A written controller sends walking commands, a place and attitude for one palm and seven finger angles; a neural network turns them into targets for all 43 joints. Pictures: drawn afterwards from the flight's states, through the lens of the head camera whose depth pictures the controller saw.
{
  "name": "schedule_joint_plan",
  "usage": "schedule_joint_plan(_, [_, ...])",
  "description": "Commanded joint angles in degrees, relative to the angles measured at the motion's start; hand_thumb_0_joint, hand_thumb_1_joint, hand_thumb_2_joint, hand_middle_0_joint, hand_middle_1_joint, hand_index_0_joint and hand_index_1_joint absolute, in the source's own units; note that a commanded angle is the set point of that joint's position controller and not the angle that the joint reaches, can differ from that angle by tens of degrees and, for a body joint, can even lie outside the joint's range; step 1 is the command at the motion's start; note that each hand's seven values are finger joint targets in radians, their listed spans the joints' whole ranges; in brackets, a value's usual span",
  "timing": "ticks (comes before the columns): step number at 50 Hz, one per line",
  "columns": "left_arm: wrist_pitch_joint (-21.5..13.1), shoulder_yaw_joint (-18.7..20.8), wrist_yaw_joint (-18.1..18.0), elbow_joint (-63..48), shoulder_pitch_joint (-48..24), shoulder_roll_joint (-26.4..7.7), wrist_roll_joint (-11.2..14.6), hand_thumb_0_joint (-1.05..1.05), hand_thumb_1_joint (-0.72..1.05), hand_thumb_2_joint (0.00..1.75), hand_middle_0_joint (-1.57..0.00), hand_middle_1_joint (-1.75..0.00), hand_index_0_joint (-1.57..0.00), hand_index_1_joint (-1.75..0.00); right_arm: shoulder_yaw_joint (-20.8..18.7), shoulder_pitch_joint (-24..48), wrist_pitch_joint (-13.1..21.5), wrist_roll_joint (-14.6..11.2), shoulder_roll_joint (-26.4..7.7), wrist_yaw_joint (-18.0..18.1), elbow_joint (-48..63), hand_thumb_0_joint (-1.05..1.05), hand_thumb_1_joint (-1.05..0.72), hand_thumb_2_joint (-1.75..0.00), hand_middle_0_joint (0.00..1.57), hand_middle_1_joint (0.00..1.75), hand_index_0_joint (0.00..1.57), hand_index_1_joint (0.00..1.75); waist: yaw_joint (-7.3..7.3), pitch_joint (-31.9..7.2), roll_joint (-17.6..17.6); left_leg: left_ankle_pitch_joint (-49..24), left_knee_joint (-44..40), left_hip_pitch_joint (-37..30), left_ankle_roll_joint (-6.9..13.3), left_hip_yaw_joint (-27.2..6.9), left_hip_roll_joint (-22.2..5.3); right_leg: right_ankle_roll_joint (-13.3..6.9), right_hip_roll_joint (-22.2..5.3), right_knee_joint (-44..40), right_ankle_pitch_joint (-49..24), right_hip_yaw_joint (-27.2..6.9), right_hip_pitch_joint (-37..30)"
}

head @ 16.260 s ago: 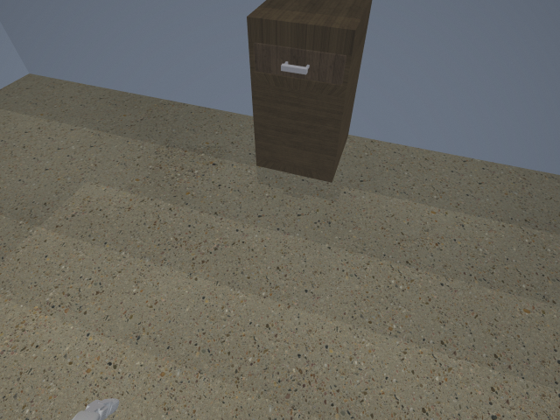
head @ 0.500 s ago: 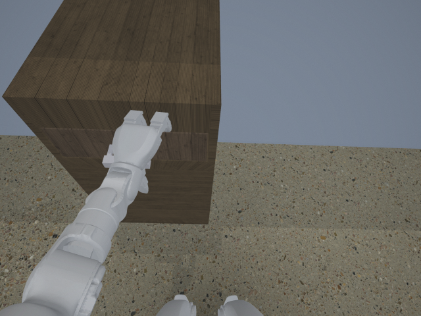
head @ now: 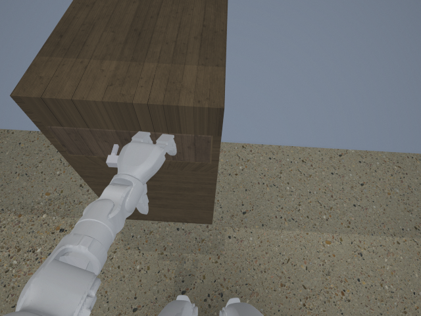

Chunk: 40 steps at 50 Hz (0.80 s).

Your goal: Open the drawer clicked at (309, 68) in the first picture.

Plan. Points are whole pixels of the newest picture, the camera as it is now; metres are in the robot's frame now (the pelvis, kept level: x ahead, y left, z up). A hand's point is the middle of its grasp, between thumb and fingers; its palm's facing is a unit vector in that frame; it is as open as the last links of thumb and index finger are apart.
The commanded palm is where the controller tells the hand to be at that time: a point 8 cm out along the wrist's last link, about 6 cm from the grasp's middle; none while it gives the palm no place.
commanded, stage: move the hooked fingers above the handle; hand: left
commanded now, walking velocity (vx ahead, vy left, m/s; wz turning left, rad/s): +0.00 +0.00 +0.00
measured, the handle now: (132, 155) +0.49 +0.19 -0.09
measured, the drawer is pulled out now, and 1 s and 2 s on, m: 0.00 0.00 0.00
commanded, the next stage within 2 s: lower the fingers behind the handle in 1.10 s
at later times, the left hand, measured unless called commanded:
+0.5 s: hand (119, 170) +0.42 +0.20 -0.03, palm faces -0.27 -0.03 -0.96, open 13.8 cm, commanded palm +0.41 +0.19 +0.03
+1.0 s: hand (116, 171) +0.41 +0.20 -0.03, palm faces -0.16 -0.05 -0.99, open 13.8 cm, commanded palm +0.41 +0.19 +0.03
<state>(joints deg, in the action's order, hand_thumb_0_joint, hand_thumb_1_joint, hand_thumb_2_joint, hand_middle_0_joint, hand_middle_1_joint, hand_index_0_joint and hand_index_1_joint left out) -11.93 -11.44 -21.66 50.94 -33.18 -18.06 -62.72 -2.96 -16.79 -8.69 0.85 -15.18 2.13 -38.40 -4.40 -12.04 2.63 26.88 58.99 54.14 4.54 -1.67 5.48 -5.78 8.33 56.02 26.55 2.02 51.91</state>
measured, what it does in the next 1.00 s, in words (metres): stands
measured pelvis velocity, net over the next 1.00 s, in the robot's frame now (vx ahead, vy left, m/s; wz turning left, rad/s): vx -0.01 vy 0.01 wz -0.01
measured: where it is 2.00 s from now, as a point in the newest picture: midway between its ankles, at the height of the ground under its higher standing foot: outside the picture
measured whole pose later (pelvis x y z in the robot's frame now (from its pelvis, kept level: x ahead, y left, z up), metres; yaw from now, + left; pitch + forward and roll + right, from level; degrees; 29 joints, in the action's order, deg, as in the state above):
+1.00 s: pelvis -0.01 +0.01 +0.01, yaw -1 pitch +21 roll -2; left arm -1.3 -8.1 -21.8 56.2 -34.4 -21.4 -60.3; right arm 0.1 -16.7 -10.8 -0.6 -10.4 2.3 -37.0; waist -4.6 -10.7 2.7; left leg 24.7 55.0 50.8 5.3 -0.8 5.3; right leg -4.8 8.2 52.4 24.2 0.6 48.7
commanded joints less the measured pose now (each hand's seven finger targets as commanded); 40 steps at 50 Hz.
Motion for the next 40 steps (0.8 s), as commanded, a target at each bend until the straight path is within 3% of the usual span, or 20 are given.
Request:
schedule_joint_plan(1, [1.8, 20.2, -14.6, -12.7, -23.9, -23.4, -4.0, 0.00, -0.50, 0.30, -0.30, -1.20, -0.30, -1.20, -2.0, -2.8, -0.6, 1.9, -6.2, -0.4, 5.2, 0.00, -0.90, -0.90, 0.20, 0.30, 0.20, 0.30, 2.90, -26.9, 3.1, -24.6, -0.4, -11.5, -2.2, -2.1, -2.4, 1.3, -3.3, -0.5, -21.5, -7.2, -7.0])
schedule_joint_plan(2, [4.6, 22.4, -17.1, -12.2, -23.7, -25.7, -3.8, 0.00, -0.50, 0.30, -0.30, -1.20, -0.30, -1.20, -1.5, -1.8, -1.2, 2.3, -6.2, -0.5, 5.7, 0.00, -0.90, -0.90, 0.20, 0.30, 0.20, 0.30, 3.85, -27.2, 1.6, -24.3, -0.2, -8.2, -2.0, -1.5, -1.9, 1.6, -3.4, 0.1, -23.0, -7.5, -9.8])
schedule_joint_plan(3, [7.7, 19.5, -19.4, -10.4, -22.2, -22.8, -4.4, 0.00, -0.50, 0.30, -0.30, -1.20, -0.30, -1.20, -1.4, -0.5, -1.7, 2.0, -5.6, -0.6, 6.7, 0.00, -0.90, -0.90, 0.20, 0.30, 0.20, 0.30, 3.32, -26.5, -0.1, -23.3, -0.4, -6.2, -2.0, -0.8, -1.4, 1.8, -3.4, -0.5, -23.7, -8.6, -11.4])
schedule_joint_plan(6, [16.2, 16.6, -22.1, -5.2, -20.4, -20.4, -3.7, 0.00, -0.50, 0.30, -0.30, -1.20, -0.30, -1.20, -1.0, 0.3, -2.4, 1.3, -5.6, -1.3, 6.9, 0.00, -0.90, -0.90, 0.20, 0.30, 0.20, 0.30, 3.58, -26.9, -1.5, -23.1, -3.0, -6.9, -2.1, 0.6, -1.2, 2.2, -3.6, -3.1, -27.0, -8.7, -17.0])
schedule_joint_plan(8, [19.9, 18.4, -21.6, -7.0, -24.1, -25.3, -2.3, 0.00, -0.50, 0.30, -0.30, -1.20, -0.30, -1.20, -0.6, 1.3, -3.1, 0.4, -6.0, -0.9, 6.7, 0.00, -0.90, -0.90, 0.20, 0.30, 0.20, 0.30, 3.80, -32.6, -2.0, -24.1, -5.0, -9.7, -1.9, 1.0, -1.0, 3.0, -4.1, -4.5, -30.1, -9.8, -22.7])
schedule_joint_plan(10, [23.2, 17.0, -18.8, -6.5, -25.4, -25.5, 0.3, 0.00, -0.50, 0.30, -0.30, -1.20, -0.30, -1.20, -0.3, 1.7, -3.4, -0.6, -5.9, 0.2, 6.9, 0.00, -0.90, -0.90, 0.20, 0.30, 0.20, 0.30, 2.33, -33.2, -4.6, -21.7, -7.1, -10.2, -1.3, 1.6, -1.0, 4.1, -4.6, -7.8, -30.8, -10.3, -28.1])
schedule_joint_plan(13, [24.3, 16.0, -12.7, -2.6, -24.5, -26.1, 3.3, 0.00, -0.50, 0.30, -0.30, -1.20, -0.30, -1.20, 0.1, 1.1, -3.2, -1.8, -6.3, 2.1, 6.0, 0.00, -0.90, -0.90, 0.20, 0.30, 0.20, 0.30, 0.15, -29.3, -9.2, -17.5, -9.5, -9.7, -0.6, 1.8, -1.1, 5.6, -5.4, -11.9, -30.1, -10.9, -31.7])
schedule_joint_plan(15, [23.0, 13.0, -7.3, 1.1, -23.6, -22.7, 4.5, 0.00, -0.50, 0.30, -0.30, -1.20, -0.30, -1.20, 0.2, -0.6, -2.4, -2.1, -6.5, 2.8, 5.6, 0.00, -0.90, -0.90, 0.20, 0.30, 0.20, 0.30, -1.96, -23.5, -10.9, -13.9, -10.1, -8.1, -0.3, 1.9, -1.6, 6.4, -6.0, -14.0, -29.0, -11.2, -31.1])
schedule_joint_plan(17, [18.5, 4.6, -1.3, 1.5, -22.3, -12.6, 4.1, 0.00, -0.50, 0.30, -0.30, -1.20, -0.30, -1.20, 0.0, -2.1, -1.4, -2.2, -6.6, 3.0, 6.4, 0.00, -0.90, -0.90, 0.20, 0.30, 0.20, 0.30, -3.88, -19.6, -8.0, -15.0, -10.5, -11.3, 0.3, 1.7, -2.1, 5.3, -5.8, -14.4, -29.1, -10.2, -26.9])
schedule_joint_plan(20, [12.2, -6.0, 4.4, -0.1, -17.4, 2.1, 4.7, 0.00, -0.50, 0.30, -0.30, -1.20, -0.30, -1.20, -0.7, -2.4, 0.3, -1.7, -5.6, 1.9, 5.4, 0.00, -0.90, -0.90, 0.20, 0.30, 0.20, 0.30, -4.75, -15.1, -2.2, -17.2, -9.1, -16.9, -0.4, 0.1, -2.5, 4.1, -5.4, -14.2, -26.0, -9.4, -16.9])
schedule_joint_plan(22, [8.5, -8.7, 6.4, -1.4, -15.3, 5.9, 5.5, 0.00, -0.50, 0.30, -0.30, -1.20, -0.30, -1.20, -1.2, -3.2, 0.5, -1.2, -5.4, 0.9, 5.1, 0.00, -0.90, -0.90, 0.20, 0.30, 0.20, 0.30, -5.04, -11.9, 0.1, -20.5, -8.6, -20.4, -0.6, -1.1, -2.8, 3.1, -4.9, -13.8, -24.3, -8.4, -12.1])
schedule_joint_plan(24, [4.2, -4.4, 6.5, -5.2, -15.1, 0.8, 5.5, 0.00, -0.50, 0.30, -0.30, -1.20, -0.30, -1.20, -1.6, -3.7, 0.1, -0.4, -6.0, 0.4, 5.0, 0.00, -0.90, -0.90, 0.20, 0.30, 0.20, 0.30, -3.73, -12.8, 0.7, -21.4, -7.3, -20.3, -0.6, -1.9, -2.8, 2.6, -4.5, -11.9, -23.5, -8.3, -10.5])
schedule_joint_plan(26, [-0.5, 4.9, 4.1, -12.4, -19.8, -10.4, 3.6, 0.00, -0.50, 0.30, -0.30, -1.20, -0.30, -1.20, -1.8, -3.5, -0.5, -0.3, -6.4, 0.6, 5.3, 0.00, -0.90, -0.90, 0.20, 0.30, 0.20, 0.30, -1.10, -18.4, 2.0, -21.9, -5.5, -18.3, -0.8, -2.1, -2.6, 2.2, -4.4, -8.8, -24.0, -8.9, -11.3])
schedule_joint_plan(28, [-3.3, 12.9, -1.3, -19.3, -25.3, -19.3, 1.1, 0.00, -0.50, 0.30, -0.30, -1.20, -0.30, -1.20, -2.3, -3.8, -0.8, 0.1, -6.5, 0.7, 5.8, 0.00, -0.90, -0.90, 0.20, 0.30, 0.20, 0.30, 1.11, -24.4, 6.1, -24.7, -4.2, -19.3, -1.3, -2.2, -2.6, 1.7, -4.0, -5.5, -24.2, -8.1, -10.8])
schedule_joint_plan(29, [-3.5, 15.5, -4.7, -20.7, -26.7, -22.1, -0.4, 0.00, -0.50, 0.30, -0.30, -1.20, -0.30, -1.20, -2.3, -3.2, -1.0, 0.4, -6.5, 0.6, 6.2, 0.00, -0.90, -0.90, 0.20, 0.30, 0.20, 0.30, 1.28, -26.5, 8.0, -25.4, -3.5, -19.0, -1.6, -2.1, -2.5, 1.6, -3.8, -4.1, -23.4, -7.7, -10.0])
schedule_joint_plan(30, [-2.8, 20.9, -8.0, -21.1, -25.9, -27.3, -1.3, 0.00, -0.50, 0.30, -0.30, -1.20, -0.30, -1.20, -2.2, -2.9, -1.3, 0.6, -6.6, 0.7, 6.4, 0.00, -0.90, -0.90, 0.20, 0.30, 0.20, 0.30, 2.70, -26.8, 8.2, -25.7, -2.8, -17.0, -2.0, -1.9, -2.4, 1.3, -3.7, -2.9, -23.0, -7.6, -10.4])
schedule_joint_plan(32, [0.6, 22.4, -13.7, -20.7, -25.3, -27.6, -3.5, 0.00, -0.50, 0.30, -0.30, -1.20, -0.30, -1.20, -1.9, -1.4, -1.8, 1.2, -6.0, 0.7, 6.8, 0.00, -0.90, -0.90, 0.20, 0.30, 0.20, 0.30, 2.32, -26.7, 4.2, -25.4, -0.7, -11.5, -2.0, -1.7, -2.4, 1.5, -3.5, -0.7, -23.0, -8.1, -9.7])
schedule_joint_plan(35, [8.1, 18.6, -19.7, -9.9, -19.2, -20.8, -4.6, 0.00, -0.50, 0.30, -0.30, -1.20, -0.30, -1.20, -2.3, -0.5, -1.6, 2.0, -6.0, -0.8, 6.3, 0.00, -0.90, -0.90, 0.20, 0.30, 0.20, 0.30, 2.25, -24.9, 0.6, -24.2, -0.4, -8.9, -2.3, -0.7, -2.0, 1.9, -3.2, -1.0, -23.1, -7.2, -9.1])
schedule_joint_plan(38, [17.0, 12.2, -15.6, 1.3, -14.4, -13.5, -1.1, 0.00, -0.50, 0.30, -0.30, -1.20, -0.30, -1.20, -2.9, -2.7, -2.3, 0.3, -7.1, -2.6, 5.6, 0.00, -0.90, -0.90, 0.20, 0.30, 0.20, 0.30, 1.18, -26.5, -0.8, -26.5, -3.7, -14.8, -2.8, -0.4, -2.5, 2.8, -2.9, -4.3, -25.9, -5.2, -12.5])
schedule_joint_plan(40, [19.6, 13.2, -12.8, 0.3, -18.8, -17.4, 1.7, 0.00, -0.50, 0.30, -0.30, -1.20, -0.30, -1.20, -2.4, -3.6, -3.4, -0.6, -7.9, -2.3, 5.8, 0.00, -0.90, -0.90, 0.20, 0.30, 0.20, 0.30, 0.22, -26.5, -5.0, -24.0, -6.1, -15.3, -2.0, -0.3, -2.7, 3.6, -3.0, -7.2, -25.5, -5.2, -16.9])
